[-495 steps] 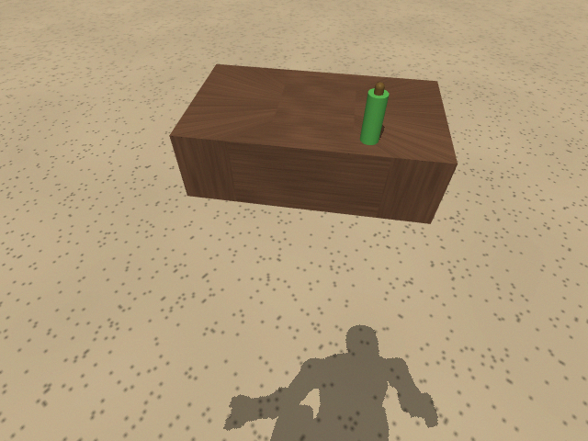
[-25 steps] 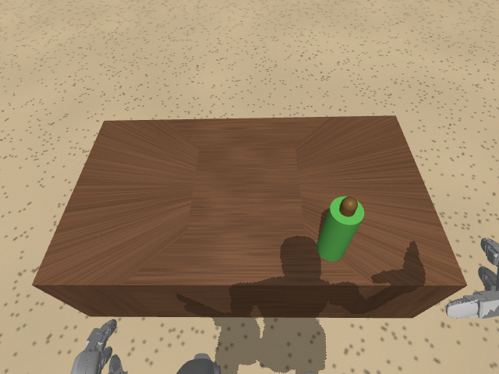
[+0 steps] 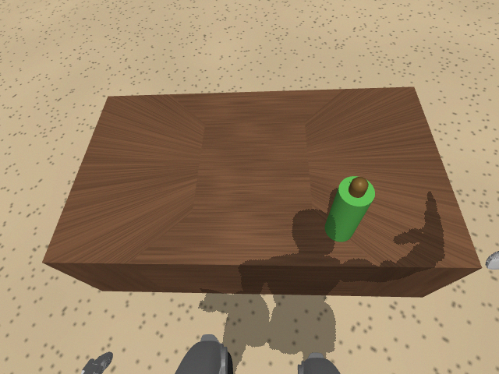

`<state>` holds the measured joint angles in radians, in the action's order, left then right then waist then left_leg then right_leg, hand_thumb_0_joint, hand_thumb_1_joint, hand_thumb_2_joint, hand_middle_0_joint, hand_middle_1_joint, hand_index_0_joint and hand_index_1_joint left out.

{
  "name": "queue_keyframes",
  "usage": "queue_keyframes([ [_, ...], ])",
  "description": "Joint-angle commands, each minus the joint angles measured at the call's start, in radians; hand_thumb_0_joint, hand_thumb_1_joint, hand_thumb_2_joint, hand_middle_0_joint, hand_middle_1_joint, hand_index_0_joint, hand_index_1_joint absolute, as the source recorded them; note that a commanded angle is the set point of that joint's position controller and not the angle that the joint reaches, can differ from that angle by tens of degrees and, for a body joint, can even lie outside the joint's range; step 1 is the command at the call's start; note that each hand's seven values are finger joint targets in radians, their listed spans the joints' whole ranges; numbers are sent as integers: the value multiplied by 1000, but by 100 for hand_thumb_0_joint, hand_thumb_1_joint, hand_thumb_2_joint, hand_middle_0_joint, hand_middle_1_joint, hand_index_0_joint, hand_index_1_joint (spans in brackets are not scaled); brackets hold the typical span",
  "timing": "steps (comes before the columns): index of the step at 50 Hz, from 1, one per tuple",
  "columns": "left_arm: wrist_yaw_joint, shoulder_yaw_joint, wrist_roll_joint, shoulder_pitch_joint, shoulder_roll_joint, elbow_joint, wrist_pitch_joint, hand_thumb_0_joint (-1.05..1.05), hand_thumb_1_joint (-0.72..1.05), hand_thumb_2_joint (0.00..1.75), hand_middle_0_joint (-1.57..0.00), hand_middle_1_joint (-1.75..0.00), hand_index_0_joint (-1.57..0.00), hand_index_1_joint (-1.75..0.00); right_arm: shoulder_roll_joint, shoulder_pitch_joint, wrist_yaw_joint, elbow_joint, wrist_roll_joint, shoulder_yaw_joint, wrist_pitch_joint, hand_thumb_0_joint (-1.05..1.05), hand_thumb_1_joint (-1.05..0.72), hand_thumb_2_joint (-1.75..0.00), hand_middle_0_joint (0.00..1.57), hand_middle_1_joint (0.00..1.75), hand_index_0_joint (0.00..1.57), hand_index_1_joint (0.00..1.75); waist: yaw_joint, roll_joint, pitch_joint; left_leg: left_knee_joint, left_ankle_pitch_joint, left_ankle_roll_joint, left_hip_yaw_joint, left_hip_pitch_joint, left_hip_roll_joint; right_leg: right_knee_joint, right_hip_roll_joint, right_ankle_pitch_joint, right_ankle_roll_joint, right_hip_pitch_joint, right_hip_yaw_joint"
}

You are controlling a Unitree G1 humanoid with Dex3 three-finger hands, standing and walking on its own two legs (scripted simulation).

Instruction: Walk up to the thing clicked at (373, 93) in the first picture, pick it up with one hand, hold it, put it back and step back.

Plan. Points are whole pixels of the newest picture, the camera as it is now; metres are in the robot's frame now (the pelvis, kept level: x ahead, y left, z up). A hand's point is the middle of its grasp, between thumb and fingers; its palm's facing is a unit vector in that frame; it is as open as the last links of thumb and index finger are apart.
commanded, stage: go down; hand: right
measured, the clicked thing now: (348, 208) +0.50 -0.20 -0.23
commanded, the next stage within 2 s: approach in 0.86 s
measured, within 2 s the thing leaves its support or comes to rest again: neither
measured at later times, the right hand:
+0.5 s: hand out of the picture +0.40 -0.38 +0.02, palm faces +0.21 +0.97 -0.11, open 17.2 cm
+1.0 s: hand out of the picture +0.41 -0.39 +0.03, palm faces +0.21 +0.97 -0.09, open 17.4 cm
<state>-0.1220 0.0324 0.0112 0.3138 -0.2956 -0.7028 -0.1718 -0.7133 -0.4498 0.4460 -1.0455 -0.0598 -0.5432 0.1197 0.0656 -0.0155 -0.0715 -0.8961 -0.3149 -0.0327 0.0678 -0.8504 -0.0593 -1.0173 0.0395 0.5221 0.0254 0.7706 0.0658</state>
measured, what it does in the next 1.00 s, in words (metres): stands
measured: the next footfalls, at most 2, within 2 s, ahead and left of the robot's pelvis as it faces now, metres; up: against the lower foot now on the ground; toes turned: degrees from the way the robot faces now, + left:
none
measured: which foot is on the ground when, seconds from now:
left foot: down 0.00-1.00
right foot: down 0.00-1.00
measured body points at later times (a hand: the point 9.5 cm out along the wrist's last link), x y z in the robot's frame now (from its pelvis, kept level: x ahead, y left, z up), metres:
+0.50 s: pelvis +0.01 +0.00 -0.01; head +0.13 -0.04 +0.42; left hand +0.06 +0.29 -0.10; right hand +0.38 -0.43 +0.03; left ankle +0.06 +0.15 -0.68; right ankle -0.02 -0.13 -0.68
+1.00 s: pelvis +0.00 -0.01 -0.02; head +0.14 -0.05 +0.41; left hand +0.04 +0.28 -0.11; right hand +0.40 -0.45 +0.04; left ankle +0.06 +0.15 -0.68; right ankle -0.02 -0.13 -0.68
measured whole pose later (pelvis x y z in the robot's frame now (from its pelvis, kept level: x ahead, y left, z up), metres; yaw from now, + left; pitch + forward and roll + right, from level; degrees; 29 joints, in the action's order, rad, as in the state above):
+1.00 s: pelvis +0.00 -0.01 -0.02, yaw +1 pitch +21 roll +4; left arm -0.06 0.08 0.02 0.34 -0.33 -0.68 -0.13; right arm -0.92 -0.70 0.54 -1.26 -0.06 -0.67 0.25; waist 0.12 -0.03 -0.08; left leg -0.96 -0.32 -0.04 0.07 -1.01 -0.05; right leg -1.12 0.05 0.55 0.02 0.95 0.07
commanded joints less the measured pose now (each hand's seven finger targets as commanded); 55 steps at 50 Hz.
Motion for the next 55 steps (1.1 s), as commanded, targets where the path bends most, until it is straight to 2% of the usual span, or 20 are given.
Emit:
queue_keyframes([
  [1, -12, -65, -3, 104, -211, 70, -25, 0, 93, 89, -20, -31, -20, -30, -410, -275, 15, 96, -27, -87, 82, 0, 56, -4, 5, 5, 5, 5, -17, 175, -318, 69, 117, 61, -11, 249, 37, 186, -19, -310, -22, -86, -4],
  [3, -8, -63, -1, 104, -210, 73, -21, 0, 92, 89, -20, -31, -21, -30, -412, -271, 24, 60, -28, -88, 89, 0, 53, -4, 6, 4, 5, 4, -17, 162, -313, 66, 117, 61, -16, 251, 36, 177, -22, -302, -26, -59, -7],
  [4, -8, -62, -3, 107, -212, 77, -19, 0, 93, 89, -20, -31, -21, -30, -449, -311, 24, 90, -29, -104, 99, 0, 51, -4, 6, 4, 5, 4, -14, 159, -322, 68, 114, 59, -19, 260, 36, 176, -24, -289, -30, -43, -8],
  [5, -7, -60, -2, 115, -213, 73, -19, 0, 92, 89, -20, -31, -20, -30, -420, -277, 34, 28, -30, -90, 99, 0, 51, -4, 6, 4, 5, 4, -14, 141, -341, 57, 143, 60, -18, 262, 36, 165, -21, -331, -27, -52, -8],
  [6, -5, -61, -1, 114, -213, 77, -15, 0, 93, 89, -20, -31, -20, -30, -472, -330, 33, 101, -33, -122, 113, 0, 51, -4, 6, 4, 5, 4, -17, 164, -372, 52, 159, 60, -27, 279, 31, 152, -26, -335, -32, -40, -12],
  [8, -4, -59, -3, 118, -216, 81, -12, 0, 92, 89, -19, -31, -20, -30, -472, -348, 43, 78, -39, -124, 125, 0, 51, -4, 6, 4, 5, 4, -8, 145, -369, 52, 154, 55, -28, 281, 33, 148, -27, -315, -37, -34, -13],
  [13, 0, -56, -1, 151, -233, 64, -6, 0, 91, 90, -19, -31, -20, -30, -496, -374, 66, 57, -41, -135, 149, 0, 49, -5, 6, 4, 5, 4, 3, 161, -451, 16, 270, 61, -36, 271, 31, 99, -27, -453, -30, -72, -16],
  [18, 12, -56, 5, 170, -248, 54, 6, 0, 90, 90, -19, -30, -20, -30, -539, -397, 82, 37, -40, -160, 163, 0, 48, -5, 6, 5, 5, 5, -3, 203, -460, -3, 267, 68, -23, 208, 41, 85, -15, -561, -17, -113, 0],
  [21, 18, -50, 5, 169, -245, 58, 10, 0, 90, 90, -19, -31, -20, -30, -568, -400, 83, 25, -39, -182, 170, 0, 50, -5, 5, 5, 5, 5, -3, 193, -445, 0, 275, 67, -29, 252, 37, 86, -24, -502, -24, -63, -10],
  [22, 22, -45, 5, 164, -243, 61, 10, 0, 90, 90, -19, -31, -20, -30, -533, -387, 90, -7, -44, -162, 170, 0, 49, -5, 6, 5, 5, 5, -1, 186, -443, -8, 284, 65, -25, 243, 40, 83, -24, -515, -22, -57, -9],
  [23, 24, -49, 7, 161, -245, 60, 12, 0, 91, 90, -20, -31, -20, -30, -586, -421, 85, 44, -41, -194, 179, 0, 50, -5, 6, 5, 5, 5, -3, 209, -439, -6, 256, 69, -28, 232, 39, 83, -25, -485, -27, -48, -8],
  [25, 24, -49, 7, 165, -250, 61, 16, 0, 90, 90, -19, -31, -20, -30, -546, -392, 90, -22, -37, -165, 173, 0, 51, -5, 6, 5, 5, 5, 4, 189, -411, -3, 230, 67, -20, 200, 44, 90, -19, -482, -24, -61, -3],
  [26, 29, -47, 8, 166, -246, 65, 19, 0, 90, 90, -19, -31, -20, -30, -578, -429, 88, 28, -37, -188, 181, 0, 50, -6, 6, 5, 5, 5, 4, 196, -432, -8, 232, 70, -25, 200, 43, 82, -16, -490, -26, -62, -2],
  [38, 38, -31, 2, 161, -246, 79, 21, 0, 90, 90, -20, -31, -20, -30, -618, -511, 97, 1, -35, -177, 181, 0, 53, -5, 5, 5, 5, 5, 17, 190, -423, 11, 137, 59, -32, 187, 40, 86, -22, -304, -44, -1, -10],
  [43, 37, -32, 4, 174, -260, 72, 22, 0, 90, 90, -19, -31, -20, -30, -623, -511, 102, -24, -37, -171, 177, 0, 52, -5, 5, 5, 5, 5, 22, 223, -457, -8, 195, 60, -25, 163, 44, 70, -17, -409, -33, -37, -3],
  [44, 39, -30, 6, 175, -256, 76, 26, 0, 89, 91, -19, -30, -19, -30, -652, -535, 98, 16, -34, -193, 185, 0, 53, -6, 5, 5, 5, 5, 20, 237, -465, -9, 191, 64, -28, 166, 41, 67, -17, -407, -34, -39, -5],
  [47, 43, -25, 7, 177, -251, 72, 30, 0, 89, 91, -19, -30, -19, -30, -644, -545, 95, 17, -30, -185, 191, 0, 52, -6, 5, 5, 5, 5, 21, 250, -472, -16, 186, 66, -22, 133, 47, 61, -9, -459, -28, -73, 4],
  [48, 42, -27, 7, 180, -255, 68, 30, 0, 87, 92, -20, -29, -18, -31, -645, -534, 93, 0, -32, -190, 189, 0, 60, -6, 3, 5, 5, 5, 20, 248, -441, -12, 168, 65, -16, 126, 48, 71, -6, -444, -27, -71, 9],
  [52, 49, -25, 11, 158, -245, 71, 26, 0, 89, 91, -20, -30, -20, -31, -551, -500, 100, -95, -46, -147, 208, 0, 57, -7, 4, 6, 4, 6, 42, 193, -362, -34, 144, 64, -21, 76, 47, 51, -8, -352, -34, 34, 4],
  [55, 59, -17, 14, 133, -234, 74, 17, 0, 88, 91, -20, -30, -19, -31, -508, -543, 108, -102, -74, -147, 262, 0, 58, -7, 4, 6, 4, 6, 53, 167, -317, -86, 89, 63, -25, -22, 46, -6, -3, -272, -40, 132, 5],
])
